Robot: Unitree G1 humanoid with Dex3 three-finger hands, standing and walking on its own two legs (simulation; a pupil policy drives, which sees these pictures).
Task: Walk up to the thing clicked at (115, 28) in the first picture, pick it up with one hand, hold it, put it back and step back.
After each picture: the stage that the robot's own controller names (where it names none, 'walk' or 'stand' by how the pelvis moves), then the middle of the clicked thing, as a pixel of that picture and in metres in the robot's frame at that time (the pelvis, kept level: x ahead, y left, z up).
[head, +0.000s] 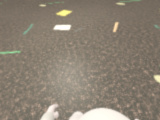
stand; (115, 27) +2.30 -0.54 -0.66
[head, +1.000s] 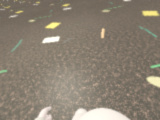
walk; (102, 33) +2.21 -0.03 -0.63
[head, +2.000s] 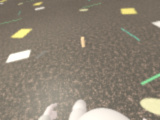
walk; (82, 42) +1.58 +0.36 -0.65
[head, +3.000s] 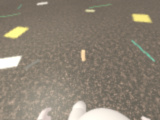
walk; (83, 55) +1.08 +0.27 -0.64
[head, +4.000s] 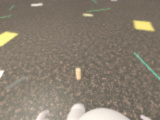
walk; (78, 74) +0.67 +0.25 -0.63
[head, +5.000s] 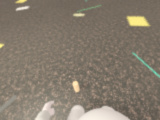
stand; (76, 86) +0.44 +0.23 -0.63
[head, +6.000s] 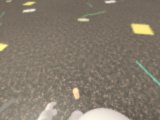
stand; (76, 93) +0.38 +0.22 -0.64
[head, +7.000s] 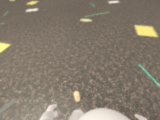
stand; (77, 96) +0.34 +0.21 -0.65
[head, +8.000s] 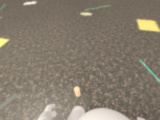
stand; (77, 91) +0.36 +0.20 -0.65
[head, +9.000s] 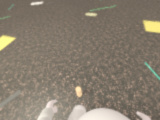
stand; (78, 92) +0.37 +0.19 -0.64
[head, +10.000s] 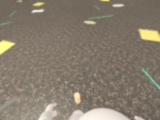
stand; (77, 98) +0.34 +0.19 -0.65
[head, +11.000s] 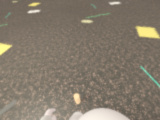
stand; (77, 99) +0.33 +0.20 -0.66
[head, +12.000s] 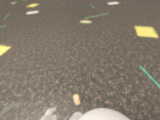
stand; (76, 99) +0.32 +0.21 -0.66
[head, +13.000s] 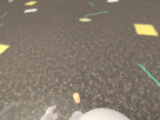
go down; (76, 98) +0.32 +0.21 -0.66
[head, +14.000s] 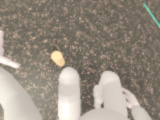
go down; (59, 60) +0.39 +0.27 -0.24
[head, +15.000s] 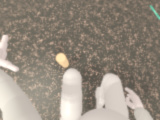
approach; (63, 61) +0.38 +0.27 -0.26
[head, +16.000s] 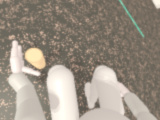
close in; (37, 60) +0.35 +0.31 -0.15
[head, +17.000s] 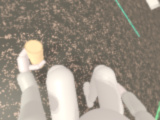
lift; (36, 57) +0.37 +0.31 -0.15
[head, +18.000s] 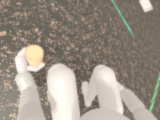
lift; (35, 59) +0.34 +0.31 -0.15
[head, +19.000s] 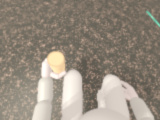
lift; (58, 67) +0.31 +0.25 -0.01
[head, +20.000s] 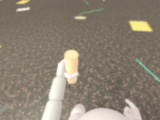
hold; (71, 69) +0.33 +0.16 +0.09
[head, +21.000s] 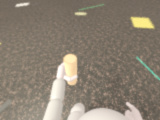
hold; (71, 71) +0.32 +0.17 +0.05
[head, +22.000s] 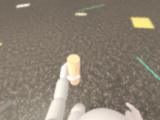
crouch; (74, 71) +0.33 +0.15 +0.04
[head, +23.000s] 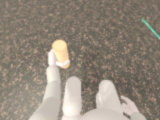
crouch; (62, 56) +0.41 +0.22 -0.04
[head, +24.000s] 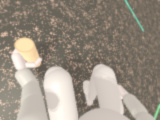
lower; (31, 55) +0.38 +0.32 -0.16
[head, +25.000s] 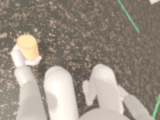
lower; (31, 53) +0.39 +0.32 -0.14
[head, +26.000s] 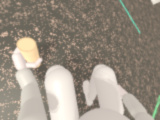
lower; (31, 56) +0.37 +0.32 -0.15
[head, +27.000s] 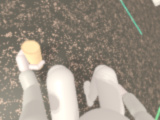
lower; (34, 58) +0.36 +0.32 -0.15
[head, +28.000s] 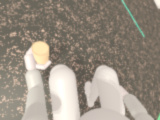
loosen; (42, 57) +0.36 +0.29 -0.14
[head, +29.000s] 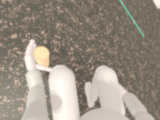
withdraw; (42, 59) +0.36 +0.29 -0.16
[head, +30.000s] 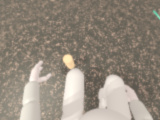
walk; (69, 62) +0.39 +0.25 -0.26
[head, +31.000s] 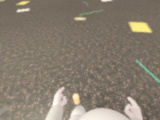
stand; (76, 99) +0.31 +0.19 -0.59
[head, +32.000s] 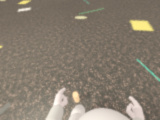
stand; (76, 97) +0.32 +0.20 -0.60
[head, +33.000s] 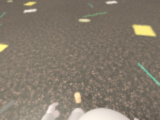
stand; (77, 98) +0.33 +0.19 -0.64
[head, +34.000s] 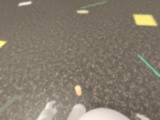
walk; (78, 90) +0.37 +0.19 -0.64
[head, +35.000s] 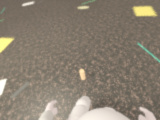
walk; (82, 74) +0.59 +0.21 -0.63
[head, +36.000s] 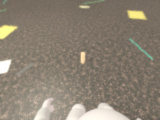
stand; (82, 58) +0.95 +0.19 -0.63
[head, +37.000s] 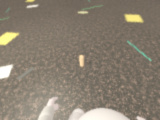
stand; (81, 61) +0.96 +0.24 -0.64
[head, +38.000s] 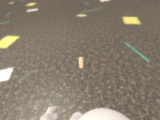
stand; (81, 62) +0.96 +0.25 -0.66
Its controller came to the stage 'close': yes
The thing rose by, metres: 0.68
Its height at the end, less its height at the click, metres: +0.00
